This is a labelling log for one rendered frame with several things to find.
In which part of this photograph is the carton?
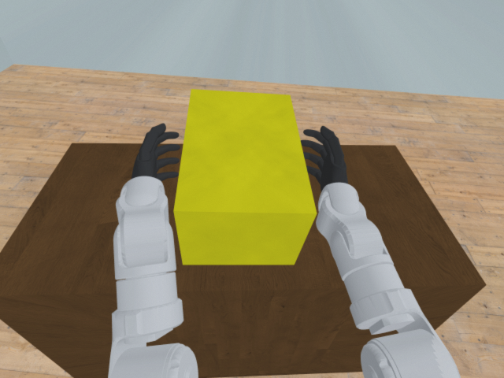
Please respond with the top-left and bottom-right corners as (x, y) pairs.
(173, 89), (317, 265)

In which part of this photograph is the right robot upper arm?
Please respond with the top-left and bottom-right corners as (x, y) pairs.
(361, 329), (459, 378)

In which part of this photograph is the left robot upper arm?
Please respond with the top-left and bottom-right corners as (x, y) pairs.
(110, 343), (198, 378)

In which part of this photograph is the robot right forearm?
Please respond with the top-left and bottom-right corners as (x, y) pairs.
(316, 183), (461, 378)

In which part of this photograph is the robot left forearm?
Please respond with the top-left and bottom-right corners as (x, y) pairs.
(108, 176), (183, 378)

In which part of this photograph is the pedestal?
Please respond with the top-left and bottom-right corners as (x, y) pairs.
(0, 143), (486, 378)

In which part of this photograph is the robot left hand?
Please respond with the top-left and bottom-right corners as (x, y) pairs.
(132, 123), (180, 181)

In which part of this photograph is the robot right hand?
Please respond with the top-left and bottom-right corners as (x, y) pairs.
(301, 126), (348, 191)

